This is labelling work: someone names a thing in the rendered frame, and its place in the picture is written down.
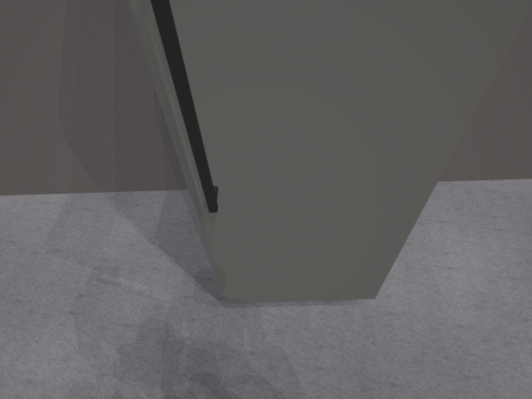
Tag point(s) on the fridge door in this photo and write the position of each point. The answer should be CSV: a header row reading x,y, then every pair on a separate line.
x,y
326,125

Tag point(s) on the handle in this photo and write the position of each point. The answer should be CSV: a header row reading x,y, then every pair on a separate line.
x,y
170,41

